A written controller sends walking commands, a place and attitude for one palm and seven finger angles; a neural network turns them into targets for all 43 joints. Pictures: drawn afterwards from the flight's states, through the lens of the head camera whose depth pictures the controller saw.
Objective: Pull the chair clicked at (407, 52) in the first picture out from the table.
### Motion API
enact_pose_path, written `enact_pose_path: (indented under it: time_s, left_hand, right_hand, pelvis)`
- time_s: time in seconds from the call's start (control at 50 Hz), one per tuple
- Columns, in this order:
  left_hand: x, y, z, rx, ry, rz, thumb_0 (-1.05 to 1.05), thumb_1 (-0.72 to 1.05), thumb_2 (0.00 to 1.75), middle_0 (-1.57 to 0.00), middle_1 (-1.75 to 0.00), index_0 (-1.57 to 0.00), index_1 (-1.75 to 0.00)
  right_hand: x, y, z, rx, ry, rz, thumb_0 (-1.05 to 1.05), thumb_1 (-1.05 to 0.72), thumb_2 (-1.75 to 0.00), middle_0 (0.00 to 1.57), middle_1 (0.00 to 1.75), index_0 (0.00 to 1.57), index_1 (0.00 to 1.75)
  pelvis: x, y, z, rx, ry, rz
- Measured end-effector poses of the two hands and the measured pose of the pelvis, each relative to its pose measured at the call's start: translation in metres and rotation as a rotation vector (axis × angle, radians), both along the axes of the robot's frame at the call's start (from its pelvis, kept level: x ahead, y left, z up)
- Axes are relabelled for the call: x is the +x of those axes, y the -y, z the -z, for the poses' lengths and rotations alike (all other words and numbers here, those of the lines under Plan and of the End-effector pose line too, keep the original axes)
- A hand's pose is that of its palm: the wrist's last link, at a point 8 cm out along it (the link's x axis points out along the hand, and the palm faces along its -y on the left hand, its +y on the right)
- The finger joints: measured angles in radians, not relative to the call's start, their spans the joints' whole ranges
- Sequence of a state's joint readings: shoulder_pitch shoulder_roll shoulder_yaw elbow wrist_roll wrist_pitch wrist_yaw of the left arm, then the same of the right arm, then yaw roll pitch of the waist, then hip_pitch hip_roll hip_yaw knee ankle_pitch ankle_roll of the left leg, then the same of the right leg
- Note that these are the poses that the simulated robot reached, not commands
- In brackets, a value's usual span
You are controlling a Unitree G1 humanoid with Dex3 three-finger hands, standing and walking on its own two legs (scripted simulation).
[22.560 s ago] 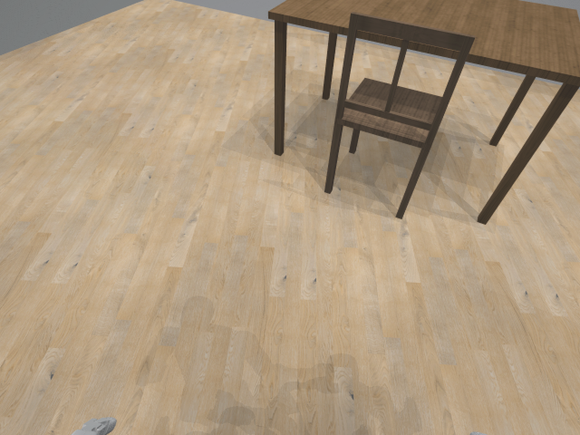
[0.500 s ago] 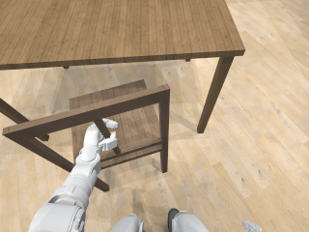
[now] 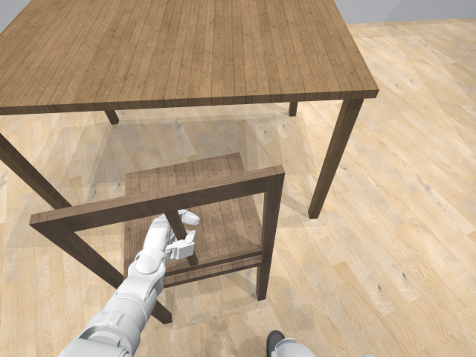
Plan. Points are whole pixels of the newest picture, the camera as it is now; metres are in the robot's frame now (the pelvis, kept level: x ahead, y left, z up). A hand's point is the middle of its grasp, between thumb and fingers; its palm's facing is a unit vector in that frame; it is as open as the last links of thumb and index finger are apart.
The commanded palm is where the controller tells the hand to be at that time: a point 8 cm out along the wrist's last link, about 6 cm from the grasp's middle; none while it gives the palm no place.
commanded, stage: step backward, pulling the chair out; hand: left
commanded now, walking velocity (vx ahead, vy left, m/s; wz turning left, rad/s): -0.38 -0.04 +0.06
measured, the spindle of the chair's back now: (183, 240) +0.36 +0.13 -0.10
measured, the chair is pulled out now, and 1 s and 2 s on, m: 0.24 0.24 0.24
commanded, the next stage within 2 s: none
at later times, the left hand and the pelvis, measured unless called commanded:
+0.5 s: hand (188, 243) +0.33 +0.11 -0.06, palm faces -0.03 -0.97 -0.22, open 5.3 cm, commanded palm +0.32 +0.16 -0.05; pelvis -0.02 -0.01 +0.00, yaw +1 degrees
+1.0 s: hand (188, 243) +0.33 +0.11 -0.06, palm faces -0.03 -0.97 -0.22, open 5.3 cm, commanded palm +0.33 +0.16 -0.05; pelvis -0.01 -0.01 +0.00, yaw +1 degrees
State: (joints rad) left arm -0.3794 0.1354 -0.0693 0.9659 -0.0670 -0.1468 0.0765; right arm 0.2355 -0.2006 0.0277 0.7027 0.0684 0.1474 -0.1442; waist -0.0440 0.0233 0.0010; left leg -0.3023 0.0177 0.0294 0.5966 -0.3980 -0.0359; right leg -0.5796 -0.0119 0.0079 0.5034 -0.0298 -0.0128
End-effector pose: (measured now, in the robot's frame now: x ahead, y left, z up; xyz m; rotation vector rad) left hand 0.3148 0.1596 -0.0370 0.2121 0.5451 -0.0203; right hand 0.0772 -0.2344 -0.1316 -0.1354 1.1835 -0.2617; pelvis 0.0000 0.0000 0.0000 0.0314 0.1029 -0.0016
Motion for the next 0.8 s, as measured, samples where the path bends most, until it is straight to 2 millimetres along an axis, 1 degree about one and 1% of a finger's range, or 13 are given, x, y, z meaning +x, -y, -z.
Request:
enact_pose_path:
  time_s: [0.08,0.18,0.32,0.42,0.56,0.68,0.8]
  left_hand:
    - [0.001,-0.001,0.0,0.01,-0.003,-0.014,0.01,0.67,0.81,-0.25,-1.2,-0.5,-1.44]
    - [0.002,0.0,0.0,0.021,0.004,-0.027,0.01,0.65,0.82,-0.27,-1.21,-0.5,-1.44]
    - [0.001,0.0,0.0,0.029,0.014,-0.036,0.01,0.65,0.83,-0.29,-1.22,-0.5,-1.44]
    - [0.001,0.0,0.0,0.03,0.017,-0.041,0.01,0.65,0.83,-0.29,-1.23,-0.5,-1.44]
    - [0.0,0.0,0.0,0.031,0.018,-0.05,0.01,0.65,0.82,-0.28,-1.23,-0.5,-1.44]
    - [0.0,0.001,0.0,0.031,0.018,-0.055,0.01,0.65,0.83,-0.29,-1.23,-0.5,-1.44]
    - [0.0,0.0,0.0,0.031,0.018,-0.051,0.01,0.65,0.82,-0.28,-1.24,-0.5,-1.44]
  right_hand:
    - [-0.003,-0.002,0.008,0.019,-0.002,-0.006,0.01,-0.9,-0.9,0.2,0.3,0.2,0.3]
    - [-0.01,0.011,0.012,-0.005,-0.003,-0.007,0.01,-0.9,-0.9,0.21,0.3,0.2,0.3]
    - [-0.023,0.038,0.004,-0.073,-0.001,0.009,0.01,-0.9,-0.9,0.2,0.3,0.2,0.3]
    - [-0.03,0.047,-0.003,-0.099,0.006,0.027,0.01,-0.9,-0.9,0.2,0.3,0.2,0.3]
    - [-0.03,0.046,-0.005,-0.084,0.001,0.031,0.01,-0.9,-0.9,0.2,0.3,0.2,0.3]
    - [-0.023,0.039,-0.002,-0.06,-0.003,0.011,0.01,-0.9,-0.9,0.2,0.3,0.2,0.3]
    - [-0.015,0.034,-0.002,-0.055,0.003,-0.005,0.01,-0.9,-0.9,0.2,0.3,0.2,0.3]
  pelvis:
    - [-0.002,0.002,0.001,0.002,-0.012,0.001]
    - [-0.009,0.004,0.002,0.01,-0.028,-0.007]
    - [-0.021,0.004,0.003,0.023,-0.036,-0.011]
    - [-0.024,0.006,0.003,0.026,-0.033,-0.009]
    - [-0.021,0.011,0.002,0.018,-0.031,-0.009]
    - [-0.019,0.012,0.001,0.012,-0.037,-0.015]
    - [-0.021,0.009,0.0,0.012,-0.04,-0.02]
